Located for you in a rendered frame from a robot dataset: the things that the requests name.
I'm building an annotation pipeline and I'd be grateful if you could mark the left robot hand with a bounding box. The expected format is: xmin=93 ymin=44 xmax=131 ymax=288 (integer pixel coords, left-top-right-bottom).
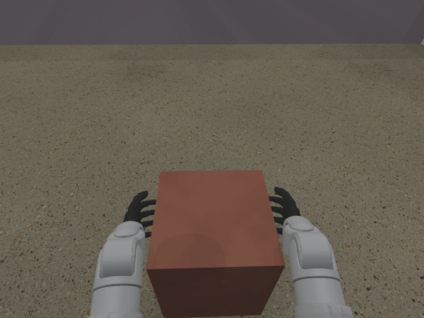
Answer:
xmin=123 ymin=191 xmax=156 ymax=238

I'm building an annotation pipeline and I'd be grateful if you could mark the left robot forearm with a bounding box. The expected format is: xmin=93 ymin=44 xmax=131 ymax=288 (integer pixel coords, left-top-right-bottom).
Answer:
xmin=88 ymin=221 xmax=146 ymax=318

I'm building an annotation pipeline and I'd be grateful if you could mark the carton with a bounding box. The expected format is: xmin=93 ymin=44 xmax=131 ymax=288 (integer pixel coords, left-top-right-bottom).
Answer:
xmin=146 ymin=170 xmax=285 ymax=318

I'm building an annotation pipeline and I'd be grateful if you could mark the right robot forearm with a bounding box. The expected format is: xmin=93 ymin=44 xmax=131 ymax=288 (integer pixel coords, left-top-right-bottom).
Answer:
xmin=282 ymin=216 xmax=354 ymax=318

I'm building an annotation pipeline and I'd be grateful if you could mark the right robot hand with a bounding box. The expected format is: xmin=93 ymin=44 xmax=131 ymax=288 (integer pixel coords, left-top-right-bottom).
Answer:
xmin=268 ymin=187 xmax=301 ymax=235

